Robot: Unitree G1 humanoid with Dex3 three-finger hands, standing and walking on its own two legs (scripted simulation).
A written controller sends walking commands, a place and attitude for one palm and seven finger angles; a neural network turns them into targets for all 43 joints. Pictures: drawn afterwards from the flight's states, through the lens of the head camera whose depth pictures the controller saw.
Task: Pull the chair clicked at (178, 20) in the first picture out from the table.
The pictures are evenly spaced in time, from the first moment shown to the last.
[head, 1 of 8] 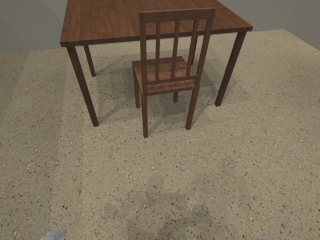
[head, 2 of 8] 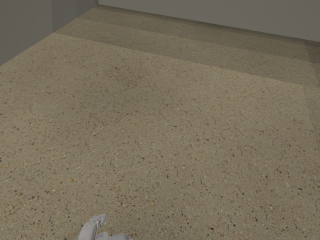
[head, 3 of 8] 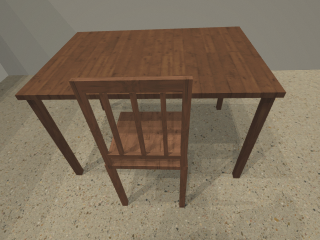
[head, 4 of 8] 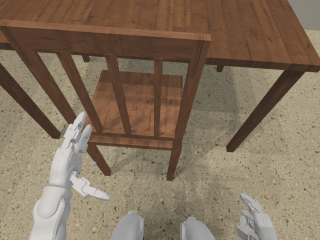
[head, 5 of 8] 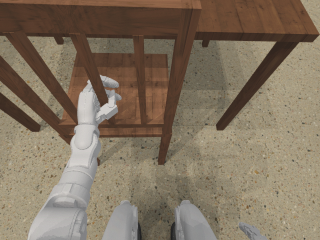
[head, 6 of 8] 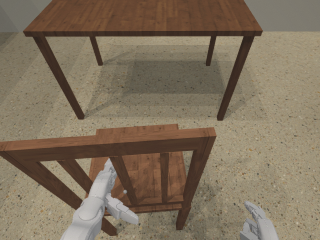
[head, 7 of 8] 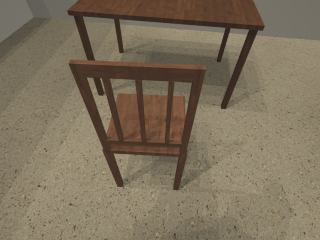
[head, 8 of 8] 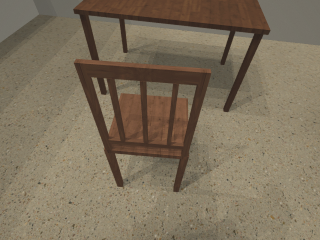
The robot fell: no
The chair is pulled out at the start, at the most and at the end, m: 0.00 0.58 0.58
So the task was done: yes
